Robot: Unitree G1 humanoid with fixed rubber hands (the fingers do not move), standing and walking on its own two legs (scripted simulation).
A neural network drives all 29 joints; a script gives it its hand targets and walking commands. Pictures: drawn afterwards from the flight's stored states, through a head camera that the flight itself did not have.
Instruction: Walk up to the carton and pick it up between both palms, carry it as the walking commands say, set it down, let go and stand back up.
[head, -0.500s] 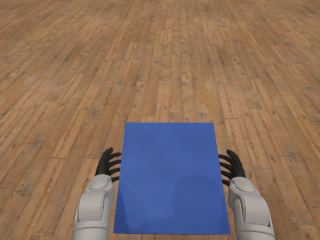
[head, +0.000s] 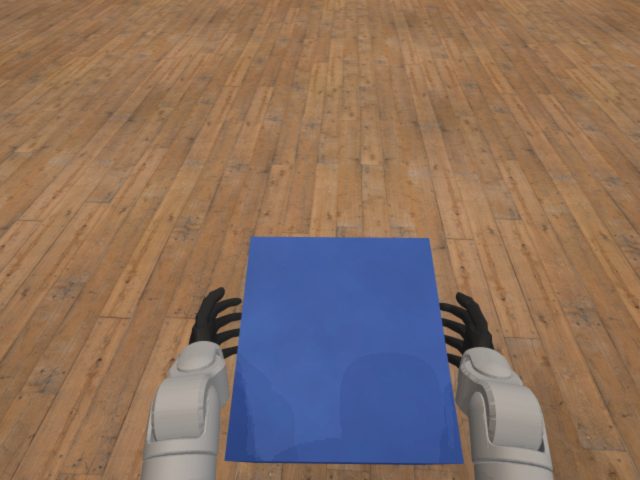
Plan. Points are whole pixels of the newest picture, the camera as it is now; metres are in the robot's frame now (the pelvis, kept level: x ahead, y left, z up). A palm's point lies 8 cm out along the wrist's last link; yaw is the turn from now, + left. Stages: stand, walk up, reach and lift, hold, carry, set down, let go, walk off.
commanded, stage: carry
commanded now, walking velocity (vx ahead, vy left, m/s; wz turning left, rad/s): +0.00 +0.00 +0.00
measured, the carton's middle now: (338, 355) +0.31 +0.00 -0.04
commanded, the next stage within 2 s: hold in 0.08 s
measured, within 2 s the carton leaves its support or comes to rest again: neither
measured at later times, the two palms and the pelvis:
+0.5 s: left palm (201, 335) +0.28 +0.16 +0.07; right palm (471, 337) +0.29 -0.16 +0.06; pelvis -0.01 +0.00 +0.01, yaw +3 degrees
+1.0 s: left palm (205, 335) +0.29 +0.17 +0.04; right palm (468, 343) +0.29 -0.16 +0.04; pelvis +0.01 +0.00 +0.01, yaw +4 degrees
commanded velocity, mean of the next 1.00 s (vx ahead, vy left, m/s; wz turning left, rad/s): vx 0.00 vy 0.00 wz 0.00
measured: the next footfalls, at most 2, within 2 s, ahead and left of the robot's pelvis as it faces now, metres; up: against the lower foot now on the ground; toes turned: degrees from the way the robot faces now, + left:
none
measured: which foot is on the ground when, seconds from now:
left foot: down 0.00-1.00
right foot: down 0.00-1.00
